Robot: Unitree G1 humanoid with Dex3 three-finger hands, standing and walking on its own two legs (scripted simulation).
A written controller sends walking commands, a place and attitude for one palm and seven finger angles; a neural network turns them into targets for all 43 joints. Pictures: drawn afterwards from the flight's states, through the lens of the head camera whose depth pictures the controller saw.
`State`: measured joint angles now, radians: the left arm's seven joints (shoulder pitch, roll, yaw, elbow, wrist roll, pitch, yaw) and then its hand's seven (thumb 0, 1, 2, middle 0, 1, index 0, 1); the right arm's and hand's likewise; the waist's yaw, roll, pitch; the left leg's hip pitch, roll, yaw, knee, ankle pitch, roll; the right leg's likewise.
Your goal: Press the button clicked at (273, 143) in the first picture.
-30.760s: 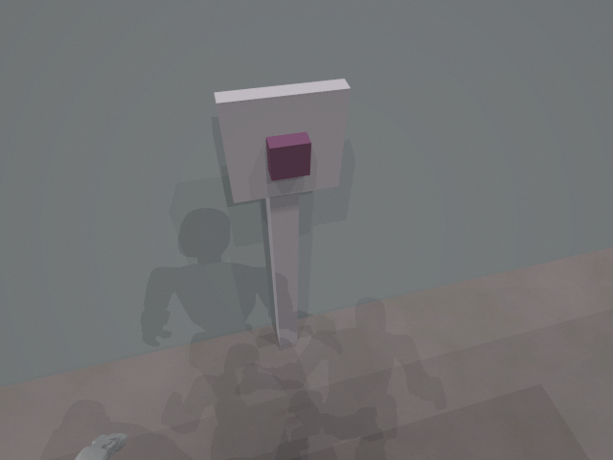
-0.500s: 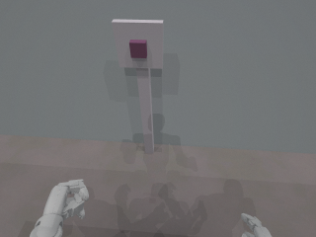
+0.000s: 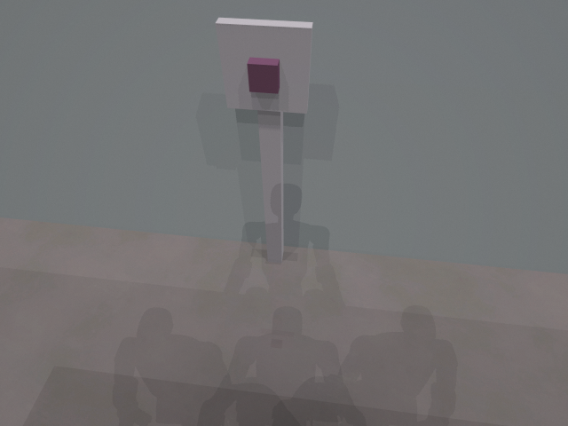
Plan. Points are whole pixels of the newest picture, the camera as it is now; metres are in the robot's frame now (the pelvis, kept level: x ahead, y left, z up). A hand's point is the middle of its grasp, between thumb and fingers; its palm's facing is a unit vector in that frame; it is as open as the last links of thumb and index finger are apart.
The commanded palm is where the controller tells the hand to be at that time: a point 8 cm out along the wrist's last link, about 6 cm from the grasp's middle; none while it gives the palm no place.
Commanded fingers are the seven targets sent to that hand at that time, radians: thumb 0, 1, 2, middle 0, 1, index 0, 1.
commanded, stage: let the arm hang, fingers relaxed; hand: left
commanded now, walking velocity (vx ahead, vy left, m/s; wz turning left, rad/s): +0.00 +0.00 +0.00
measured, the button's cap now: (264, 75) +0.79 +0.09 +0.08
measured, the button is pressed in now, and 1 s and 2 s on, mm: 0 0 0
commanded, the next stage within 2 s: stand and wait in 0.44 s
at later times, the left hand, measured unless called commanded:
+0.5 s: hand out of the picture +0.02 +0.17 -0.17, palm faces +0.01 -0.98 -0.20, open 7.3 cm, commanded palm none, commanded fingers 0.00 0.90 0.90 -0.20 -0.30 -0.20 -0.30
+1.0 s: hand out of the picture +0.06 +0.19 -0.17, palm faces +0.00 -0.97 -0.24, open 7.4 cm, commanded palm none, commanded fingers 0.00 0.90 0.90 -0.20 -0.30 -0.20 -0.30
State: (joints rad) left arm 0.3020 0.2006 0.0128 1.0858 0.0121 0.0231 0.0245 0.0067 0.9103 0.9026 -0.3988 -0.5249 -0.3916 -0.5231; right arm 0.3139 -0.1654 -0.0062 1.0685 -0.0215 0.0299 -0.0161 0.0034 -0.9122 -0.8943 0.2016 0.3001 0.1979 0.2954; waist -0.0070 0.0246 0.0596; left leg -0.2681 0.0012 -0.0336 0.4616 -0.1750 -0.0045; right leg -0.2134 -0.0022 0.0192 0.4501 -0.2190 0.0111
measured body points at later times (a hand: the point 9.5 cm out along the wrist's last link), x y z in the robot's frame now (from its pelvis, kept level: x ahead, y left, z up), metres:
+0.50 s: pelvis +0.01 +0.00 +0.00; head +0.03 -0.01 +0.45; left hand +0.02 +0.22 -0.16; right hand +0.00 -0.22 -0.16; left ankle +0.05 +0.12 -0.74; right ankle +0.02 -0.13 -0.74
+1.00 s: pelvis +0.03 -0.01 +0.00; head +0.05 -0.01 +0.45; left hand +0.06 +0.24 -0.15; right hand +0.05 -0.25 -0.15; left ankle +0.05 +0.12 -0.74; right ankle +0.02 -0.13 -0.74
